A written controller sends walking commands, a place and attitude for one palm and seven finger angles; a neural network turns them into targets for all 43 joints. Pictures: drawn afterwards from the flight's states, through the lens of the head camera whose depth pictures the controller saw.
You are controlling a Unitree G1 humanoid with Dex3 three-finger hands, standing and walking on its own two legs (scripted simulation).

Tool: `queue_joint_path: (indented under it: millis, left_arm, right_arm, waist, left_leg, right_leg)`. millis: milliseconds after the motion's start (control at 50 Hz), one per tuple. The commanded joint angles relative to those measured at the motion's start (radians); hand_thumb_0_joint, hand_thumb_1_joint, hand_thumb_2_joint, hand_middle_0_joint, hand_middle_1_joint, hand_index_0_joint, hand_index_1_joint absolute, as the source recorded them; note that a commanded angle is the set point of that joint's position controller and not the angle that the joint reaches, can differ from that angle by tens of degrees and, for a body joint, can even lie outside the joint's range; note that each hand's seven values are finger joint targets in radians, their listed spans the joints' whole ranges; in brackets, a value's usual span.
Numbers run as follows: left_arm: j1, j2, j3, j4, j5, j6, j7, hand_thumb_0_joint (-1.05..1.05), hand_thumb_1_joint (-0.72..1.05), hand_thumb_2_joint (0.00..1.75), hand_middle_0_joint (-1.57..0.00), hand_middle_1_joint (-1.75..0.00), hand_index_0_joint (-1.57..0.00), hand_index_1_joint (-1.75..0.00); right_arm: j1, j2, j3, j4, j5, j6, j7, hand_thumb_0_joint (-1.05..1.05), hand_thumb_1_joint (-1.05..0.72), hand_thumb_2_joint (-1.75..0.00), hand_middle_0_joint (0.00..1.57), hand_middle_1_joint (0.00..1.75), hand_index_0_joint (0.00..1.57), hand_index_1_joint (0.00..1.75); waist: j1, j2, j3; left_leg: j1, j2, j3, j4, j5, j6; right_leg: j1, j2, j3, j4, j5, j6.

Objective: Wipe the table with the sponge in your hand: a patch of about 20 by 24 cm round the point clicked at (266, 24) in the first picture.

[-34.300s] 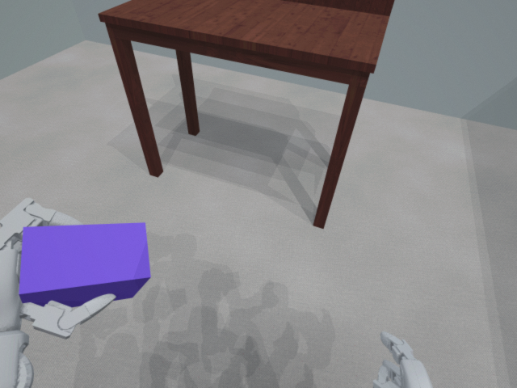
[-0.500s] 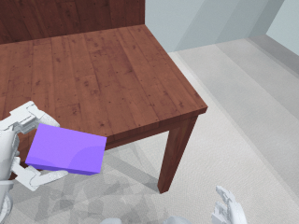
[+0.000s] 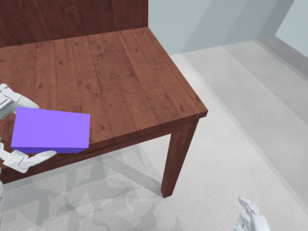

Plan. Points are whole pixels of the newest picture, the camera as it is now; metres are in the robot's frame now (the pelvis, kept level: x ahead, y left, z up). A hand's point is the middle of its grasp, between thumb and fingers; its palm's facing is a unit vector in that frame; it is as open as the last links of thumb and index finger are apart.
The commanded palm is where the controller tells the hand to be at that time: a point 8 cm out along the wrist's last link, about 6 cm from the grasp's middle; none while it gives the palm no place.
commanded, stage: come to a stop and stand still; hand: left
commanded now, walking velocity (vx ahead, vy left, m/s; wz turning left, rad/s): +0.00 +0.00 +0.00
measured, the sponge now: (63, 134) +0.26 +0.22 +0.15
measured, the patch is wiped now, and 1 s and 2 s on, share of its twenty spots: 0.05 0.05 0.05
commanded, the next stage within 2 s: look again from close up in 0.68 s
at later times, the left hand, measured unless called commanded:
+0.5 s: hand (1, 132) +0.24 +0.32 +0.17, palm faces +0.43 -0.86 -0.28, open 10.8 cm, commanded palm +0.18 +0.35 +0.18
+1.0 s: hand (3, 140) +0.23 +0.31 +0.17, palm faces +0.42 -0.85 -0.31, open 10.8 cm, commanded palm +0.17 +0.34 +0.18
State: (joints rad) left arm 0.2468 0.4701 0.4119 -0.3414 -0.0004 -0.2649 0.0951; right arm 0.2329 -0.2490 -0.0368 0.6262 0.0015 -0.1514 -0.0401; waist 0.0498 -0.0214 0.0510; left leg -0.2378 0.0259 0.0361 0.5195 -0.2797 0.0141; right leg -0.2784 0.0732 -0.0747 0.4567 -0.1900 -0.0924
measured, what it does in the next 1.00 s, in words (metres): shifts its weight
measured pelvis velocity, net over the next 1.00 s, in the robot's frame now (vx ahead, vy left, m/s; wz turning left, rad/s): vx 0.01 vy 0.06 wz -0.02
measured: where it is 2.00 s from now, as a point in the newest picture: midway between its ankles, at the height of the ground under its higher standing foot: outside the picture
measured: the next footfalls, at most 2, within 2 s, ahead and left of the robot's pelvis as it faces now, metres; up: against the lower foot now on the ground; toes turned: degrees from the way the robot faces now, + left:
none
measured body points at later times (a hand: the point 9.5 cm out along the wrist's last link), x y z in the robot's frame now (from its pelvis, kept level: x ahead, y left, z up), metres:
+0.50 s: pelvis +0.01 +0.07 +0.00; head +0.03 +0.10 +0.45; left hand +0.21 +0.37 +0.19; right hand +0.20 -0.13 -0.06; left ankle -0.01 +0.13 -0.74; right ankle +0.04 -0.06 -0.74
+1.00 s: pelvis +0.01 +0.06 +0.00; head +0.02 +0.08 +0.45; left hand +0.20 +0.36 +0.18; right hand +0.17 -0.17 -0.07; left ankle -0.01 +0.13 -0.74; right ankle +0.04 -0.06 -0.74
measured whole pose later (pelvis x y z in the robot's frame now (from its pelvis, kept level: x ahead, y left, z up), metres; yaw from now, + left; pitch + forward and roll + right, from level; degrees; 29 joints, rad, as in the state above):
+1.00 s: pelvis +0.01 +0.06 +0.00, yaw -1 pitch -2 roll -1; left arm 0.39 0.33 0.36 -0.44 -0.04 -0.21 0.12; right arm 0.24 -0.20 0.02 0.58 0.01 -0.10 -0.03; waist 0.03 -0.03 0.06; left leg -0.14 -0.04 0.08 0.45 -0.27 0.07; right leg -0.20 0.02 -0.03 0.41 -0.17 -0.01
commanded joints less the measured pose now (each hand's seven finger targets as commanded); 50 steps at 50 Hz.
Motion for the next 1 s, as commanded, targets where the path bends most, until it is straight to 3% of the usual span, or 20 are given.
queue_joint_path:
  millis: [0,20,40,80,100,160,180,200,260,280,400,500,560,580,620,680,740,780,860,980]
  left_arm:
    - [0.009,0.056,0.035,-0.188,-0.066,-0.091,0.004,0.00,0.10,1.30,-1.20,-1.60,-1.20,-1.60]
    - [0.074,0.040,0.016,-0.215,-0.062,-0.092,0.008,0.00,0.10,1.30,-1.20,-1.60,-1.20,-1.60]
    - [0.125,0.039,0.001,-0.276,-0.063,-0.090,0.011,0.00,0.10,1.30,-1.20,-1.60,-1.20,-1.60]
    - [0.204,0.044,0.016,-0.313,-0.068,-0.074,0.018,0.00,0.10,1.30,-1.20,-1.60,-1.20,-1.60]
    - [0.180,0.055,0.020,-0.350,-0.063,-0.070,0.021,0.00,0.10,1.30,-1.20,-1.60,-1.20,-1.60]
    - [0.124,0.108,0.094,-0.342,-0.068,-0.055,0.029,0.00,0.10,1.30,-1.20,-1.60,-1.20,-1.60]
    - [0.084,0.163,0.143,-0.363,-0.069,-0.053,0.038,0.00,0.10,1.30,-1.20,-1.60,-1.20,-1.60]
    - [0.059,0.125,0.122,-0.340,-0.073,-0.055,0.039,0.00,0.10,1.30,-1.20,-1.60,-1.20,-1.60]
    - [0.007,0.095,0.094,-0.287,-0.072,-0.044,0.031,0.00,0.10,1.30,-1.20,-1.60,-1.20,-1.60]
    - [-0.013,0.085,0.081,-0.298,-0.070,-0.040,0.028,0.00,0.10,1.30,-1.20,-1.60,-1.20,-1.60]
    - [-0.011,-0.005,-0.032,-0.315,-0.052,-0.020,0.012,0.00,0.10,1.30,-1.20,-1.60,-1.20,-1.60]
    - [0.030,0.027,0.009,-0.345,-0.048,-0.007,0.018,0.00,0.10,1.30,-1.20,-1.60,-1.20,-1.60]
    - [0.045,0.052,0.048,-0.362,-0.051,-0.006,0.022,0.00,0.10,1.30,-1.20,-1.60,-1.20,-1.60]
    - [0.055,0.075,0.076,-0.370,-0.052,-0.008,0.025,0.00,0.10,1.30,-1.20,-1.60,-1.20,-1.60]
    - [0.074,0.048,0.057,-0.360,-0.055,-0.010,0.022,0.00,0.10,1.30,-1.20,-1.60,-1.20,-1.60]
    - [0.097,0.062,0.071,-0.372,-0.055,-0.013,0.023,0.00,0.10,1.30,-1.20,-1.60,-1.20,-1.60]
    - [0.113,0.038,0.047,-0.335,-0.057,-0.006,0.022,0.00,0.10,1.30,-1.20,-1.60,-1.20,-1.60]
    - [0.106,0.043,0.049,-0.340,-0.053,-0.007,0.026,0.00,0.10,1.30,-1.20,-1.60,-1.20,-1.60]
    - [0.076,0.022,0.018,-0.310,-0.049,-0.003,0.028,0.00,0.10,1.30,-1.20,-1.60,-1.20,-1.60]
    - [0.048,0.037,0.022,-0.325,-0.040,-0.006,0.034,0.00,0.10,1.30,-1.20,-1.60,-1.20,-1.60]
  right_arm:
    - [-0.060,-0.094,-0.029,-0.163,0.025,-0.067,0.032,0.00,-0.90,-0.90,0.20,0.30,0.20,0.30]
    - [-0.066,-0.094,-0.034,-0.163,0.021,-0.066,0.041,0.00,-0.90,-0.90,0.20,0.30,0.20,0.30]
    - [-0.079,-0.090,-0.031,-0.177,0.022,-0.064,0.046,0.00,-0.90,-0.90,0.20,0.30,0.20,0.30]
    - [-0.127,-0.078,-0.017,-0.190,0.025,-0.063,0.051,0.00,-0.90,-0.90,0.20,0.30,0.20,0.30]
    - [-0.119,-0.084,-0.017,-0.207,0.019,-0.060,0.048,0.00,-0.90,-0.90,0.20,0.30,0.20,0.30]
    - [-0.125,-0.087,-0.011,-0.219,0.013,-0.057,0.030,0.00,-0.90,-0.90,0.20,0.30,0.20,0.30]
    - [-0.137,-0.090,-0.007,-0.213,0.009,-0.052,0.021,0.00,-0.90,-0.90,0.20,0.30,0.20,0.30]
    - [-0.123,-0.086,-0.006,-0.210,0.006,-0.048,0.015,0.00,-0.90,-0.90,0.20,0.30,0.20,0.30]
    - [-0.103,-0.079,-0.002,-0.200,0.008,-0.045,0.010,0.00,-0.90,-0.90,0.20,0.30,0.20,0.30]
    - [-0.117,-0.073,0.002,-0.197,0.009,-0.050,0.012,0.00,-0.90,-0.90,0.20,0.30,0.20,0.30]
    - [-0.095,-0.079,0.002,-0.189,0.005,-0.041,0.033,0.00,-0.90,-0.90,0.20,0.30,0.20,0.30]
    - [-0.119,-0.072,0.007,-0.208,0.003,-0.020,0.033,0.00,-0.90,-0.90,0.20,0.30,0.20,0.30]
    - [-0.118,-0.070,0.004,-0.223,0.005,-0.007,0.028,0.00,-0.90,-0.90,0.20,0.30,0.20,0.30]
    - [-0.129,-0.068,0.006,-0.223,0.006,-0.008,0.026,0.00,-0.90,-0.90,0.20,0.30,0.20,0.30]
    - [-0.112,-0.069,0.001,-0.226,0.006,0.001,0.024,0.00,-0.90,-0.90,0.20,0.30,0.20,0.30]
    - [-0.119,-0.068,0.001,-0.228,0.007,-0.001,0.021,0.00,-0.90,-0.90,0.20,0.30,0.20,0.30]
    - [-0.107,-0.075,-0.003,-0.226,0.008,0.005,0.019,0.00,-0.90,-0.90,0.20,0.30,0.20,0.30]
    - [-0.117,-0.075,-0.001,-0.221,0.010,0.000,0.015,0.00,-0.90,-0.90,0.20,0.30,0.20,0.30]
    - [-0.109,-0.081,-0.004,-0.214,0.009,-0.002,0.010,0.00,-0.90,-0.90,0.20,0.30,0.20,0.30]
    - [-0.126,-0.077,-0.002,-0.206,0.007,-0.015,0.005,0.00,-0.90,-0.90,0.20,0.30,0.20,0.30]
  waist:
    - [-0.011,0.153,-0.228]
    - [-0.014,0.162,-0.251]
    - [-0.011,0.168,-0.250]
    - [-0.005,0.110,-0.214]
    - [-0.015,0.056,-0.194]
    - [-0.017,-0.012,-0.128]
    - [-0.020,0.021,-0.116]
    - [-0.027,0.041,-0.114]
    - [-0.027,0.092,-0.119]
    - [-0.028,0.118,-0.124]
    - [-0.034,0.103,-0.161]
    - [-0.026,0.118,-0.133]
    - [-0.024,0.110,-0.132]
    - [-0.022,0.142,-0.135]
    - [-0.026,0.130,-0.137]
    - [-0.025,0.139,-0.154]
    - [-0.027,0.095,-0.141]
    - [-0.026,0.110,-0.135]
    - [-0.027,0.071,-0.108]
    - [-0.024,0.085,-0.111]
  left_leg:
    - [0.040,-0.005,-0.025,-0.101,0.048,0.018]
    - [0.068,0.015,-0.041,-0.102,0.142,0.029]
    - [0.073,0.043,-0.059,-0.105,0.157,0.039]
    - [0.050,0.087,-0.098,-0.149,0.146,0.045]
    - [-0.009,0.096,-0.129,-0.164,0.144,0.046]
    - [-0.052,0.078,-0.128,-0.175,0.110,0.031]
    - [-0.027,0.078,-0.124,-0.184,0.112,0.024]
    - [-0.041,0.083,-0.141,-0.195,0.125,0.021]
    - [-0.022,0.078,-0.119,-0.178,0.206,0.006]
    - [0.032,0.077,-0.097,-0.169,0.249,-0.009]
    - [0.099,0.085,-0.097,-0.148,0.434,-0.054]
    - [0.045,0.091,-0.099,-0.181,0.389,-0.068]
    - [0.012,0.079,-0.085,-0.181,0.342,-0.064]
    - [0.031,0.073,-0.071,-0.185,0.348,-0.075]
    - [0.019,0.071,-0.080,-0.181,0.359,-0.076]
    - [0.057,0.070,-0.066,-0.173,0.387,-0.082]
    - [0.015,0.074,-0.069,-0.184,0.291,-0.063]
    - [0.015,0.065,-0.065,-0.194,0.237,-0.059]
    - [-0.038,0.060,-0.072,-0.215,0.111,-0.028]
    - [-0.003,0.043,-0.061,-0.208,0.109,-0.019]
  right_leg:
    - [0.202,-0.239,0.298,-0.099,0.100,0.071]
    - [0.220,-0.199,0.255,-0.054,0.141,0.087]
    - [0.198,-0.184,0.218,-0.030,0.122,0.093]
    - [0.165,-0.145,0.156,0.008,0.076,0.075]
    - [0.182,-0.138,0.133,0.023,0.063,0.072]
    - [0.162,-0.130,0.138,-0.002,0.060,0.069]
    - [0.133,-0.124,0.132,0.002,0.057,0.070]
    - [0.145,-0.123,0.115,0.018,0.065,0.068]
    - [0.170,-0.119,0.120,0.021,0.150,0.064]
    - [0.139,-0.114,0.116,0.024,0.163,0.066]
    - [0.147,-0.099,0.086,0.021,0.194,0.069]
    - [0.165,-0.089,0.068,0.028,0.137,0.074]
    - [0.210,-0.089,0.076,0.012,0.178,0.072]
    - [0.196,-0.084,0.069,0.013,0.179,0.074]
    - [0.217,-0.083,0.069,0.009,0.187,0.070]
    - [0.204,-0.082,0.064,0.003,0.203,0.073]
    - [0.231,-0.091,0.078,-0.012,0.194,0.075]
    - [0.221,-0.091,0.088,-0.021,0.191,0.075]
    - [0.239,-0.097,0.109,-0.040,0.145,0.075]
    - [0.216,-0.094,0.120,-0.068,0.150,0.075]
